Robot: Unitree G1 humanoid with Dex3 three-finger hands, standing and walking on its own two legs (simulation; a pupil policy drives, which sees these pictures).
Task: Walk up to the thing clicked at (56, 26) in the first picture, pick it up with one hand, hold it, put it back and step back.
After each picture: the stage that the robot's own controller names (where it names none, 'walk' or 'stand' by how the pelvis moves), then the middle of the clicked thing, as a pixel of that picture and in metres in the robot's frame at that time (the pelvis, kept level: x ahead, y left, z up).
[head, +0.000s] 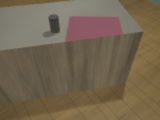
stand; (54, 24) +0.94 +0.22 -0.10
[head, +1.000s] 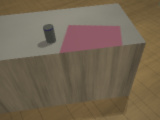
walk; (49, 34) +0.85 +0.27 -0.09
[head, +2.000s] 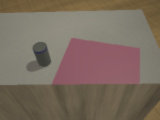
stand; (42, 55) +0.56 +0.25 -0.08
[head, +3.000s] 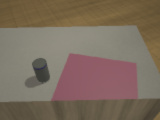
stand; (41, 71) +0.53 +0.23 -0.10
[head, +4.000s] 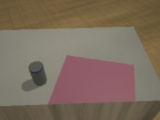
stand; (38, 74) +0.51 +0.24 -0.10
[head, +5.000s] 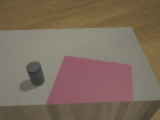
stand; (36, 74) +0.51 +0.25 -0.10
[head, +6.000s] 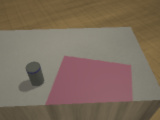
stand; (35, 74) +0.51 +0.25 -0.10
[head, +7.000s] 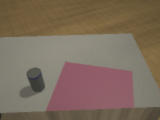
rise first; (36, 80) +0.49 +0.26 -0.10
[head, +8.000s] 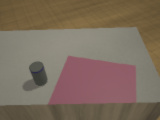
go down; (39, 74) +0.50 +0.26 -0.10
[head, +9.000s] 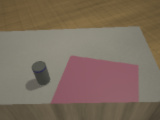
go down; (41, 73) +0.51 +0.26 -0.10
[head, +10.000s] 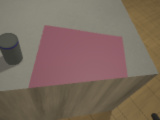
go down; (11, 50) +0.50 +0.24 -0.03
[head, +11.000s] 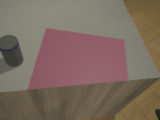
approach; (11, 52) +0.51 +0.25 -0.03
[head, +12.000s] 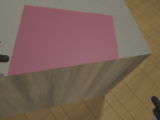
close; out of the picture +0.53 +0.26 +0.01
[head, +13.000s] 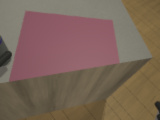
lift; out of the picture +0.48 +0.23 +0.01
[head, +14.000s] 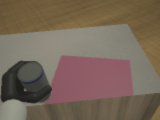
lift; (36, 83) +0.31 +0.16 +0.13
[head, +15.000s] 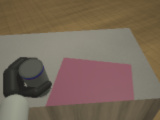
hold; (36, 79) +0.33 +0.16 +0.13
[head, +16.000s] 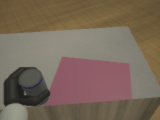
hold; (35, 88) +0.32 +0.17 +0.09
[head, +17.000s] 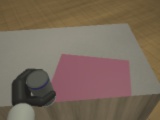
crouch; (42, 89) +0.33 +0.15 +0.06
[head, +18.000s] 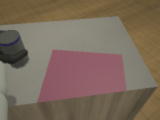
crouch; (14, 50) +0.45 +0.22 +0.12
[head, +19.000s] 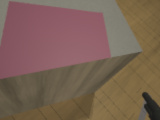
lower; out of the picture +0.52 +0.26 +0.01
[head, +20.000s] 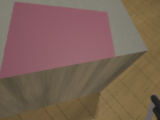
lower; out of the picture +0.51 +0.25 +0.02
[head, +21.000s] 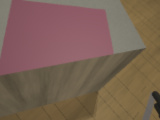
lower; out of the picture +0.52 +0.25 +0.02
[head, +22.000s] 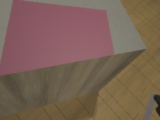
lower; out of the picture +0.52 +0.25 +0.02
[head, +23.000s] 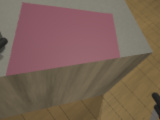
loosen; out of the picture +0.51 +0.23 +0.03
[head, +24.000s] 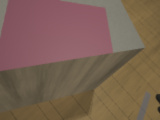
rise; out of the picture +0.51 +0.25 +0.03
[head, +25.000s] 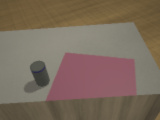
sink last; (40, 74) +0.50 +0.24 -0.05
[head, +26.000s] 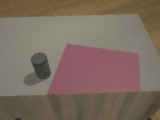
stand; (41, 66) +0.49 +0.22 -0.05
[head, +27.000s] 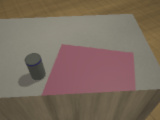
stand; (36, 67) +0.49 +0.23 -0.04
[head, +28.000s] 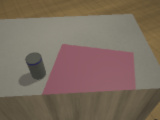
stand; (36, 66) +0.50 +0.23 -0.04
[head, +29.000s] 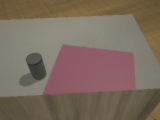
stand; (36, 67) +0.50 +0.23 -0.04
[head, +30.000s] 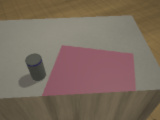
stand; (36, 68) +0.49 +0.23 -0.04
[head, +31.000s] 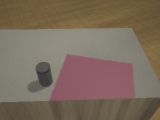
stand; (44, 75) +0.51 +0.21 -0.09
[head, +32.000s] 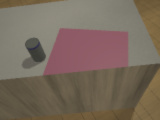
walk; (36, 50) +0.57 +0.27 -0.08
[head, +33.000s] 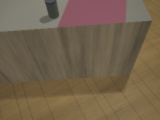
walk; (52, 8) +0.89 +0.22 -0.08
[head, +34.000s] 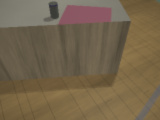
stand; (54, 10) +1.12 +0.25 -0.08
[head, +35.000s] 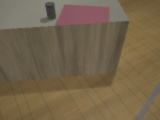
stand; (50, 11) +1.09 +0.26 -0.10
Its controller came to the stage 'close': yes
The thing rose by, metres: 0.21
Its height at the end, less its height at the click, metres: +0.00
